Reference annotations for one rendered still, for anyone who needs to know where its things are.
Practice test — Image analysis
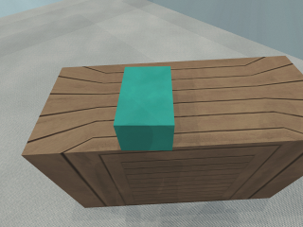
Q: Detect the pedestal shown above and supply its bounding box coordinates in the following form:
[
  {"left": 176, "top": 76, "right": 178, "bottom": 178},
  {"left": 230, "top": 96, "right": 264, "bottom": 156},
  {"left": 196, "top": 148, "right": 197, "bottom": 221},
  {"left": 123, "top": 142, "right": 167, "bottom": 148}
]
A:
[{"left": 21, "top": 56, "right": 303, "bottom": 208}]

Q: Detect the carton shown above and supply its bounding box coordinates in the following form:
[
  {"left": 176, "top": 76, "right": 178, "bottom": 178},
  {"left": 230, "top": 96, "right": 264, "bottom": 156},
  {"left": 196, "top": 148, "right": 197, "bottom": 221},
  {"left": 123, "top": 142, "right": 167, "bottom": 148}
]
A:
[{"left": 113, "top": 66, "right": 175, "bottom": 150}]

